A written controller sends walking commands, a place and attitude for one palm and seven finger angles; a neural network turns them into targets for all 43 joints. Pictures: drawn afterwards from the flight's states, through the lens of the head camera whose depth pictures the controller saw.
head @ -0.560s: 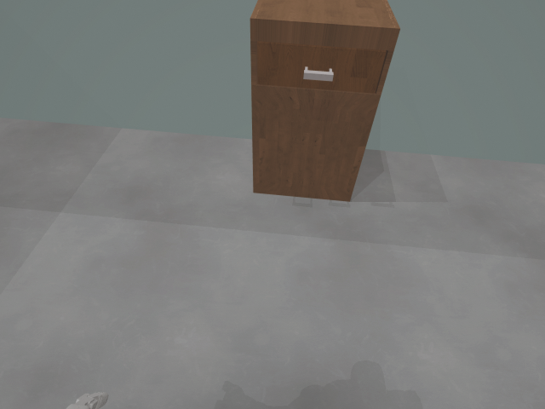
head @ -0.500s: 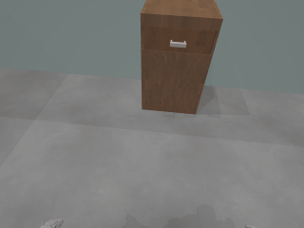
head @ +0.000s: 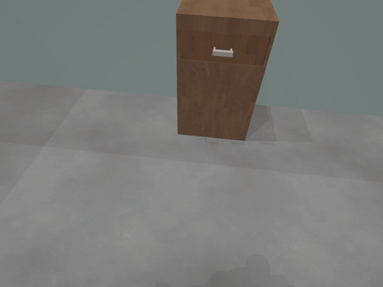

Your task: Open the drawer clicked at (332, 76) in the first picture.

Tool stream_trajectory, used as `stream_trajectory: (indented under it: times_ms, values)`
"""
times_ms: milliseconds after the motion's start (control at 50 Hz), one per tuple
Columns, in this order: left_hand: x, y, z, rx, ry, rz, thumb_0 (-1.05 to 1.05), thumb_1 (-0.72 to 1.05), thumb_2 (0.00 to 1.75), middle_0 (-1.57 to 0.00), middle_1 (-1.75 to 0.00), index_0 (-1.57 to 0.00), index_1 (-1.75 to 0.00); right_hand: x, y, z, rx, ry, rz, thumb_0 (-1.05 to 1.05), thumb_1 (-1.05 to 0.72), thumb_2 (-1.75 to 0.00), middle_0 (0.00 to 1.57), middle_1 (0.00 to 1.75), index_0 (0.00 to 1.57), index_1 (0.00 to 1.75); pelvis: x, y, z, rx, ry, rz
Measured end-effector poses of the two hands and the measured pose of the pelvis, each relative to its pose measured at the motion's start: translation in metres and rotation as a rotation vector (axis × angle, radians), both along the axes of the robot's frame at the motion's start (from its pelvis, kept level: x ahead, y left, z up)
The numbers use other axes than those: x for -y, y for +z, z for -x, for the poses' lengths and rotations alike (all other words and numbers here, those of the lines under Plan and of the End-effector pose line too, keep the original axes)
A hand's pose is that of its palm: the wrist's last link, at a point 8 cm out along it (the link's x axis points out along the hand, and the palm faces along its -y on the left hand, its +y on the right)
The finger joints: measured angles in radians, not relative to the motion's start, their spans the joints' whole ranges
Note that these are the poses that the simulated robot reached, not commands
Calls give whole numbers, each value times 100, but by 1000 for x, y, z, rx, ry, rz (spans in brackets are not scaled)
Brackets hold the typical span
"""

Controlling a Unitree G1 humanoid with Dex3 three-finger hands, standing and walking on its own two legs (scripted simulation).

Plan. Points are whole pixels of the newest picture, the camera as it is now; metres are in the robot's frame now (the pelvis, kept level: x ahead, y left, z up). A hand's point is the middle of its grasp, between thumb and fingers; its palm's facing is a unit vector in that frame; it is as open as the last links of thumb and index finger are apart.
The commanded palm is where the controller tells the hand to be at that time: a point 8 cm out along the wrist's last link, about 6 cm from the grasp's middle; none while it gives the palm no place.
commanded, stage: stand and wait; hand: left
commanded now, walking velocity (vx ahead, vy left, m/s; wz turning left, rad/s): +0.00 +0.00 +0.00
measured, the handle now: (222, 51) +1.26 -0.09 -0.08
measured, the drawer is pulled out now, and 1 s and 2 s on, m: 0.00 0.00 0.00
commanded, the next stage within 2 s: look at it before walking up in 0.26 s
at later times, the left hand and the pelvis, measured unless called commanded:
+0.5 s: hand out of the picture +0.07 +0.24 -0.16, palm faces -0.03 -0.94 -0.33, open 7.4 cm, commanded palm none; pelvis +0.00 -0.01 +0.00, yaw +0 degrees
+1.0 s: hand out of the picture +0.08 +0.24 -0.16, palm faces -0.03 -0.94 -0.33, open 7.4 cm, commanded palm none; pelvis +0.01 -0.01 +0.00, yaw +0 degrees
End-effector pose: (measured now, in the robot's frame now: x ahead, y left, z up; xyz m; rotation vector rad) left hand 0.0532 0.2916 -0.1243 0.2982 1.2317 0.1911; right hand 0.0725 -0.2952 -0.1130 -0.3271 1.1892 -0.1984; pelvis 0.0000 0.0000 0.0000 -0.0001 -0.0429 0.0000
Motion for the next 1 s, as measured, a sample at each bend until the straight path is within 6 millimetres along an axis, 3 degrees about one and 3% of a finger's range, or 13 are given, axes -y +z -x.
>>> stream_trajectory:
  times_ms: [140, 300, 700, 1000]
  values:
    - [0, 2, 3, -3, 0, -8, 1, 90, 90, -20, -30, -20, -30, 3, -3, 15, -31, -14, -5, 1, -90, -90, 21, 30, 20, 30, 2, 1, 4, 1, 0, -1]
    - [4, 5, -2, 14, -9, -11, 1, 90, 90, -20, -30, -20, -30, 3, -4, 17, -28, -18, -17, 1, -90, -90, 21, 30, 20, 30, 5, 1, 6, 0, -3, -2]
    - [11, 2, -10, -1, -17, 1, 1, 90, 90, -20, -30, -20, -30, 7, -2, 6, -32, -17, -12, 0, -90, -90, 21, 30, 20, 30, 9, 3, -1, -16, -8, -2]
    - [9, 5, -25, 10, -16, -3, 1, 90, 90, -20, -30, -20, -30, 6, 0, -14, -13, -6, -11, 0, -90, -90, 21, 30, 20, 30, 9, 3, -11, -17, -7, -2]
